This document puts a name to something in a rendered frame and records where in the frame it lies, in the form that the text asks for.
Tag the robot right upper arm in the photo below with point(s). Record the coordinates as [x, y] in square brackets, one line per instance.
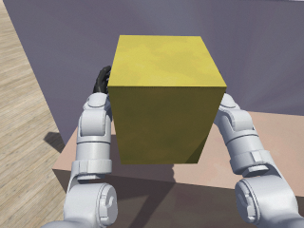
[267, 202]

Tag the carton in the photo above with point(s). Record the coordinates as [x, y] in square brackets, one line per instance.
[164, 92]

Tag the right robot forearm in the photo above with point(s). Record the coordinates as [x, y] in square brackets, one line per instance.
[248, 156]

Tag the left robot forearm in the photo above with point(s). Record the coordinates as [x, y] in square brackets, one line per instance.
[93, 141]

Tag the pedestal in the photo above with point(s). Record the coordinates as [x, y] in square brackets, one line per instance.
[194, 195]

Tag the robot left upper arm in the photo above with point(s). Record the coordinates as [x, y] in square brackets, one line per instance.
[88, 205]

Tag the robot left hand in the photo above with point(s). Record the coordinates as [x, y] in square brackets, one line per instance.
[101, 81]

